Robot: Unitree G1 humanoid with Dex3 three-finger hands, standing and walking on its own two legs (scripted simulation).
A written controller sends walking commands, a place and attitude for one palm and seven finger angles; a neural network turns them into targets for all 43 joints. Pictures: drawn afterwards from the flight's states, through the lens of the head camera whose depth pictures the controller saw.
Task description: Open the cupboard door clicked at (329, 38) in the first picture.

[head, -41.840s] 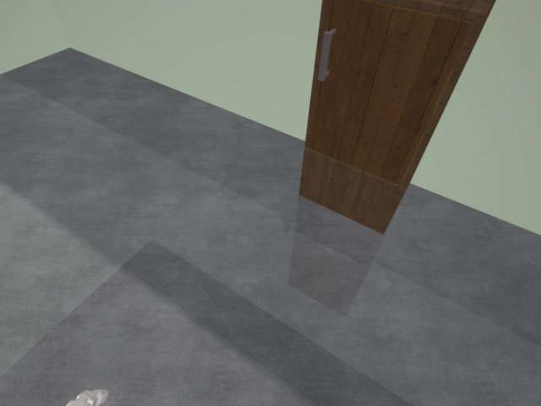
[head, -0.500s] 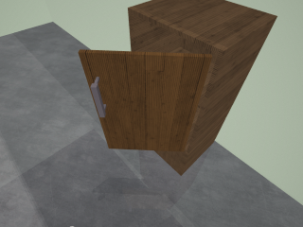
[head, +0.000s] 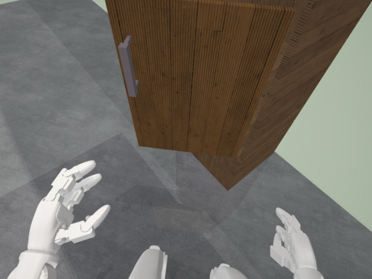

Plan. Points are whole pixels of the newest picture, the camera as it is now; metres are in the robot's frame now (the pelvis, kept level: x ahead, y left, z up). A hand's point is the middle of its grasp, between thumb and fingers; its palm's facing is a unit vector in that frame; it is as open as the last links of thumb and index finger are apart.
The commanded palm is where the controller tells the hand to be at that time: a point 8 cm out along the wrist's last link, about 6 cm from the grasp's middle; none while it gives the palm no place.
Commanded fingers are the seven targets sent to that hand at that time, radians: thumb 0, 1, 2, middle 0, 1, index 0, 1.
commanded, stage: raise the hand with hooked fingers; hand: left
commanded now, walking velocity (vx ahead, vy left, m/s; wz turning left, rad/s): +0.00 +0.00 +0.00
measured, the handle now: (130, 67) +0.61 +0.22 +0.09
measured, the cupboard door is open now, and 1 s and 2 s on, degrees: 44 44 44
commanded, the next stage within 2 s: move the hooked fingers beside the handle in 1.50 s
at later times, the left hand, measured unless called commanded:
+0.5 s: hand (69, 184) +0.26 +0.25 +0.07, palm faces -0.01 -1.00 -0.04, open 12.6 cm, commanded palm +0.25 +0.31 +0.08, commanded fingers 0.00 -0.41 0.34 -0.29 -1.14 -0.29 -1.14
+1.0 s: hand (46, 154) +0.30 +0.30 +0.10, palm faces +0.00 -1.00 -0.05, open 13.9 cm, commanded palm +0.28 +0.35 +0.11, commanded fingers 0.00 -0.50 0.30 -0.30 -1.20 -0.30 -1.20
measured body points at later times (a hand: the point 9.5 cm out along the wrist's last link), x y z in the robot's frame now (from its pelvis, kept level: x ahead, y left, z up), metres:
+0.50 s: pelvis +0.01 +0.03 +0.03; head +0.07 +0.05 +0.47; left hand +0.26 +0.31 +0.08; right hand +0.16 -0.23 -0.05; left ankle +0.06 +0.13 -0.65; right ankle +0.01 -0.09 -0.65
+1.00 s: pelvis +0.02 +0.04 +0.04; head +0.07 +0.05 +0.49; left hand +0.30 +0.36 +0.11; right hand +0.17 -0.21 -0.04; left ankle +0.06 +0.13 -0.65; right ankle +0.01 -0.09 -0.65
